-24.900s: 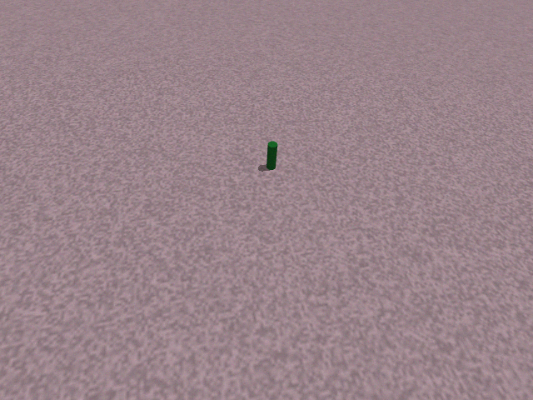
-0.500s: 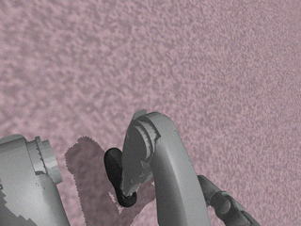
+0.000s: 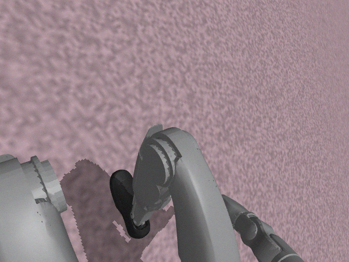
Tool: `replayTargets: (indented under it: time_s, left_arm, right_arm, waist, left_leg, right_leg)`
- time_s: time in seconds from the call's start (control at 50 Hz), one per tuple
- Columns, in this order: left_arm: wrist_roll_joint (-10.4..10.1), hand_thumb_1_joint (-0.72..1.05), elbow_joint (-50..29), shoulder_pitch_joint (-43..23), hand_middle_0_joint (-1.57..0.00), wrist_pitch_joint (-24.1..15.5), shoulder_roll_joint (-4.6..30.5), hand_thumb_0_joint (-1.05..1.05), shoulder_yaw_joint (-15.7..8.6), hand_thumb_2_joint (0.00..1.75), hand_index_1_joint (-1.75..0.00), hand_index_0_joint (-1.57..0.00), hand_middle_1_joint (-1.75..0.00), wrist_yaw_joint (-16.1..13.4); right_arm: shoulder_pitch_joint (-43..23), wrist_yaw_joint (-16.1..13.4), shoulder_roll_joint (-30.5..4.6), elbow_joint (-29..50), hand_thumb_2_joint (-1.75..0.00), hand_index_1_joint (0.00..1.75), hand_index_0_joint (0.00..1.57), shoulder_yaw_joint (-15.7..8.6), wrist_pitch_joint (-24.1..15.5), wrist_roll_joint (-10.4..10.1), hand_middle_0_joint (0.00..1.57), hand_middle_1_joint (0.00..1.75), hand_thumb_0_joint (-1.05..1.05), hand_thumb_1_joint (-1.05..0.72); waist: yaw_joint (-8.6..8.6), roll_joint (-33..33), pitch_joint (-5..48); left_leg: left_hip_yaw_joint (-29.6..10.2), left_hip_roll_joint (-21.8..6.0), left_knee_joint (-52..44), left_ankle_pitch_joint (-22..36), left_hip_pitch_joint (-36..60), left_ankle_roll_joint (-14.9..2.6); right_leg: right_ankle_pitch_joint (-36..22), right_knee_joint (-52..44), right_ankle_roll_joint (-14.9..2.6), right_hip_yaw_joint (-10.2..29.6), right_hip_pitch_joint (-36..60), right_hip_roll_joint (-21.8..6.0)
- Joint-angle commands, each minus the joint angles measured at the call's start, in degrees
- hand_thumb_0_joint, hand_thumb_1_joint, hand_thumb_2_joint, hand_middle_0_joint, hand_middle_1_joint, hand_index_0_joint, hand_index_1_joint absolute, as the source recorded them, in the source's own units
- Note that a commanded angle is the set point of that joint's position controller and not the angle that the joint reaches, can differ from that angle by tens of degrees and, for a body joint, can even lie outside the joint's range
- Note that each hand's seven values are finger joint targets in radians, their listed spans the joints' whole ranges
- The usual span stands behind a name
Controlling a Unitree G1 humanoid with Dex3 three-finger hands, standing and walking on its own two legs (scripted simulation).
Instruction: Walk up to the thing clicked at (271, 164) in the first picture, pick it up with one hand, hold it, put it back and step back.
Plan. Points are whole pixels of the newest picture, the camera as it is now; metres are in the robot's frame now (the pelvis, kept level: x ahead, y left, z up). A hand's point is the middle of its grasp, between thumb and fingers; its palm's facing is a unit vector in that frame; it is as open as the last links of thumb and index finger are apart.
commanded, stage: lower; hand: left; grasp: from the side
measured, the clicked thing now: out of the picture +0.45 +0.33 -0.20
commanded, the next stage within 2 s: loosen in 0.08 s
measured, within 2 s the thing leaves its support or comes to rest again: rests again in 0.42 s
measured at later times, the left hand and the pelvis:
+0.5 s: hand out of the picture +0.46 +0.32 -0.17, palm faces +0.41 -0.91 -0.01, open 8.0 cm; pelvis +0.00 +0.00 +0.00, yaw -1 degrees
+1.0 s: hand out of the picture +0.46 +0.33 -0.16, palm faces +0.44 -0.90 +0.00, open 15.0 cm; pelvis -0.01 +0.00 +0.00, yaw -1 degrees
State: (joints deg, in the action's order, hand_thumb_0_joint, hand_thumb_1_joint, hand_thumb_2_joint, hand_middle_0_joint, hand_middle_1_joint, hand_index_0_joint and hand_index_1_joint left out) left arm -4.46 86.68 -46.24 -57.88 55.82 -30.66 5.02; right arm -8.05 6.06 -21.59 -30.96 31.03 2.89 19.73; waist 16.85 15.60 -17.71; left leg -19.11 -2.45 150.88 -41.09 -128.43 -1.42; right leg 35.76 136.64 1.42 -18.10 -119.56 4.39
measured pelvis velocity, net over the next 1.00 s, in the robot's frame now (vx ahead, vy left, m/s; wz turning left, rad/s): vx -0.01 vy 0.00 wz -0.02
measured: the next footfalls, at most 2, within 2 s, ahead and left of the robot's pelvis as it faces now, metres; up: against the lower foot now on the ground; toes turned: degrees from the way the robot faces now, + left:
none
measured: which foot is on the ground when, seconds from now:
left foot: down 0.00-1.00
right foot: down 0.00-1.00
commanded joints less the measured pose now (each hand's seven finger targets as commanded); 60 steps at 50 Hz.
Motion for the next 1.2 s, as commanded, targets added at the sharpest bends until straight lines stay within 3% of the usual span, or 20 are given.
replayTargets:
  time_s: [0.0,0.06,0.1,0.16,0.18,0.28,0.34,0.44,0.5,0.52,0.62,0.68,0.8,0.86,0.92,1.04,1.08,1.12,1.14,1.18]
  left_arm:
    - [-0.7,0.4,-8.5,-12.7,-1.3,-4.7,11.0,0.0,-1.0,1.25,-1.38,-1.31,-1.39,-0.7]
    - [-0.3,0.39,-8.9,-12.5,-1.29,-4.9,11.4,0.0,-0.6,1.25,-1.38,-1.31,-1.38,-1.0]
    - [-0.3,0.39,-8.3,-13.3,-1.3,-5.1,10.9,0.0,-0.2,1.27,-1.38,-1.31,-1.39,-1.3]
    - [-0.5,0.37,-8.6,-13.1,-1.28,-5.4,11.9,0.0,-0.7,1.24,-1.35,-1.29,-1.36,-1.8]
    - [-0.5,0.36,-7.9,-13.1,-1.33,-5.5,11.3,0.0,-0.4,1.16,-1.33,-1.35,-1.34,-1.7]
    - [-1.4,0.16,-7.9,-13.6,-1.09,-5.8,10.6,0.0,-0.4,0.79,-1.0,-1.12,-1.03,-2.0]
    - [-0.9,0.01,-6.9,-13.0,-1.03,-5.6,10.4,0.0,0.3,0.67,-0.91,-1.06,-0.94,-1.6]
    - [-1.1,-0.2,-6.7,-12.8,-0.76,-5.3,10.2,0.0,0.4,0.49,-0.66,-0.78,-0.68,-1.5]
    - [-1.3,-0.28,-6.7,-12.7,-0.67,-5.2,10.5,0.0,0.0,0.43,-0.58,-0.69,-0.59,-1.7]
    - [-1.3,-0.31,-6.7,-13.3,-0.66,-5.2,10.7,0.0,0.3,0.41,-0.56,-0.67,-0.57,-1.8]
    - [-0.8,-0.28,-7.7,-13.1,-0.59,-5.6,10.4,0.0,0.5,0.38,-0.49,-0.6,-0.5,-2.0]
    - [-0.7,-0.34,-8.3,-13.6,-0.52,-5.8,11.8,0.0,0.0,0.33,-0.43,-0.53,-0.44,-2.3]
    - [-0.4,-0.46,-7.2,-13.1,-0.38,-5.5,10.9,0.0,0.2,0.21,-0.29,-0.39,-0.3,-2.8]
    - [-0.7,-0.42,-8.3,-13.7,-0.28,-5.5,11.2,0.0,0.3,0.25,-0.26,-0.29,-0.26,-2.4]
    - [-1.3,-0.44,-10.9,-13.3,-0.24,-5.3,15.5,0.0,-2.3,0.22,-0.22,-0.25,-0.23,-1.9]
    - [-1.3,-0.46,-21.1,-12.7,-0.18,-2.6,22.3,0.0,-8.2,0.17,-0.16,-0.19,-0.17,0.5]
    - [-1.0,-0.5,-21.6,-10.4,-0.2,-0.1,21.1,0.0,-7.9,0.17,-0.18,-0.21,-0.18,2.1]
    - [-1.5,-0.55,-21.8,-8.8,-0.2,2.5,19.6,0.0,-7.2,0.14,-0.17,-0.2,-0.17,3.9]
    - [-2.0,-0.54,-19.9,-5.9,-0.18,4.1,17.2,0.0,-6.5,0.14,-0.15,-0.19,-0.16,5.1]
    - [-3.6,-0.57,-17.6,-3.5,-0.15,7.5,10.6,0.0,-2.6,0.11,-0.13,-0.17,-0.15,7.8]
  right_arm:
    - [3.8,-1.2,-21.2,0.1,-0.9,0.3,0.2,-6.3,0.9,0.5,0.2,0.3,0.0,-0.89]
    - [3.3,-1.2,-20.9,0.2,-0.9,0.3,0.2,-5.9,1.0,0.8,0.2,0.3,0.0,-0.89]
    - [3.3,-1.3,-21.1,0.0,-0.9,0.3,0.2,-5.7,1.1,0.9,0.2,0.3,0.0,-0.89]
    - [2.7,-1.3,-20.9,0.2,-0.9,0.3,0.2,-5.4,1.2,1.0,0.2,0.3,0.0,-0.89]
    - [2.6,-1.4,-21.1,0.1,-0.9,0.3,0.2,-5.4,1.2,1.1,0.2,0.3,0.0,-0.9]
    - [2.0,-1.3,-20.9,0.4,-0.89,0.3,0.2,-5.1,1.1,1.2,0.2,0.3,0.0,-0.91]
    - [2.1,-1.4,-20.9,0.6,-0.89,0.3,0.2,-5.2,1.2,1.2,0.2,0.3,0.0,-0.91]
    - [1.8,-1.5,-21.2,0.7,-0.9,0.3,0.2,-5.3,1.1,0.9,0.2,0.3,0.0,-0.91]
    - [2.0,-1.4,-21.2,1.0,-0.9,0.3,0.2,-5.1,1.2,0.9,0.2,0.3,0.0,-0.91]
    - [1.7,-1.3,-21.1,1.1,-0.9,0.3,0.2,-5.1,1.2,0.8,0.2,0.3,0.0,-0.91]
    - [2.1,-1.6,-21.1,0.8,-0.9,0.3,0.2,-5.0,1.3,1.1,0.2,0.3,0.0,-0.91]
    - [1.6,-1.5,-21.0,1.0,-0.9,0.3,0.2,-4.8,1.4,1.1,0.2,0.3,0.0,-0.91]
    - [1.6,-1.4,-21.2,1.3,-0.9,0.3,0.2,-5.0,1.6,1.1,0.2,0.3,0.0,-0.92]
    - [1.5,-1.5,-21.4,1.3,-0.9,0.3,0.2,-5.1,1.7,1.0,0.2,0.3,0.0,-0.9]
    - [1.7,-1.7,-21.1,1.4,-0.9,0.3,0.2,-5.0,1.6,0.8,0.2,0.3,0.0,-0.9]
    - [4.3,-2.6,-21.6,0.6,-0.9,0.3,0.2,-7.1,2.7,-0.3,0.2,0.3,0.0,-0.9]
    - [5.0,-2.7,-21.4,0.8,-0.9,0.3,0.2,-8.1,3.0,-1.0,0.2,0.3,0.0,-0.91]
    - [5.4,-2.9,-21.0,1.3,-0.9,0.3,0.2,-8.9,3.3,-2.1,0.2,0.3,0.0,-0.91]
    - [6.2,-2.9,-20.5,0.9,-0.9,0.3,0.2,-9.5,3.3,-2.7,0.2,0.3,0.0,-0.9]
    - [6.6,-3.0,-19.6,0.7,-0.9,0.3,0.2,-10.4,2.9,-4.1,0.2,0.3,0.0,-0.9]
  waist:
    - [6.78,-35.3,33.3]
    - [6.61,-35.3,33.7]
    - [7.8,-35.5,32.3]
    - [7.22,-34.9,32.9]
    - [7.9,-35.2,32.1]
    - [7.72,-34.1,31.3]
    - [8.07,-33.7,30.8]
    - [7.83,-33.4,30.0]
    - [7.6,-33.5,31.0]
    - [7.56,-32.9,30.1]
    - [7.95,-34.9,30.9]
    - [7.6,-34.6,31.2]
    - [7.7,-34.6,30.0]
    - [7.87,-34.8,30.2]
    - [6.19,-34.5,32.9]
    - [2.7,-42.2,38.6]
    - [2.1,-44.0,39.6]
    - [1.63,-43.5,38.5]
    - [1.11,-41.5,37.8]
    - [1.74,-36.1,35.6]
  left_leg:
    - [0.6,-3.7,-18.7,11.3,26.5,2.83]
    - [1.1,-3.7,-18.0,12.5,26.8,2.72]
    - [0.6,-3.8,-18.3,12.2,26.5,2.69]
    - [1.0,-3.8,-17.4,12.1,26.2,2.47]
    - [0.7,-3.8,-17.9,11.8,26.3,2.58]
    - [0.8,-3.8,-17.8,9.8,25.1,2.32]
    - [0.7,-3.8,-18.4,8.7,24.5,2.3]
    - [0.1,-3.9,-19.0,7.1,24.3,2.33]
    - [0.0,-4.0,-18.7,9.1,25.4,2.44]
    - [0.2,-3.8,-18.7,7.2,23.4,2.15]
    - [-0.5,-4.3,-18.9,11.6,26.9,2.75]
    - [-0.2,-4.1,-18.5,10.0,25.7,2.49]
    - [-0.4,-4.2,-19.4,8.9,25.8,2.61]
    - [-0.4,-4.3,-19.3,8.9,26.2,2.55]
    - [1.3,-4.0,-17.8,9.2,24.5,1.93]
    - [1.6,-4.6,-20.2,14.9,31.4,3.22]
    - [1.5,-4.6,-21.8,16.2,32.7,3.64]
    - [2.0,-4.4,-22.8,13.4,29.8,3.42]
    - [2.4,-4.2,-23.2,12.3,27.9,3.13]
    - [3.2,-3.8,-22.7,7.9,22.5,2.07]
  right_leg:
    - [-12.1,-9.0,-1.78,-2.5,16.5,2.3]
    - [-13.0,-9.3,-1.72,-2.2,17.1,2.5]
    - [-13.0,-9.2,-1.66,-2.5,16.8,2.5]
    - [-13.0,-9.6,-1.61,-2.2,17.4,2.8]
    - [-12.9,-9.5,-1.56,-2.5,17.1,2.7]
    - [-11.6,-10.0,-1.51,-2.6,17.1,2.9]
    - [-10.8,-10.3,-1.59,-2.8,17.0,3.0]
    - [-9.6,-10.2,-1.71,-3.2,15.8,3.0]
    - [-11.0,-10.1,-1.65,-3.2,16.8,3.1]
    - [-9.7,-10.3,-1.78,-3.1,16.2,3.2]
    - [-12.6,-9.6,-1.7,-3.3,16.5,3.0]
    - [-11.7,-9.9,-1.73,-3.3,16.8,3.2]
    - [-10.6,-10.0,-1.77,-3.4,16.2,3.0]
    - [-10.7,-9.9,-1.74,-3.3,16.1,3.1]
    - [-11.1,-10.7,-1.67,-2.4,18.7,3.4]
    - [-13.3,-9.3,-2.24,-1.5,18.7,2.9]
    - [-13.4,-8.7,-2.47,-1.5,17.3,2.6]
    - [-11.6,-8.9,-2.73,-1.3,15.8,2.5]
    - [-10.9,-9.3,-2.69,-1.1,15.9,2.5]
    - [-8.4,-10.7,-2.5,-0.8,14.9,2.4]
